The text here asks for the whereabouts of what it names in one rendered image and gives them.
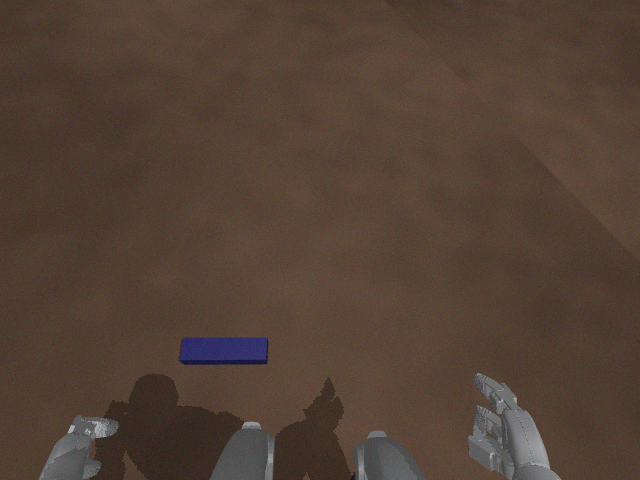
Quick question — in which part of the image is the left robot hand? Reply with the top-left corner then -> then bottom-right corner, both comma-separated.
38,415 -> 119,480

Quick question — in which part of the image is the carton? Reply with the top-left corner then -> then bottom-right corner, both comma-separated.
180,337 -> 268,365

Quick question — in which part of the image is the right robot hand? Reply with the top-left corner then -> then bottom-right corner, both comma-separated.
468,373 -> 551,480

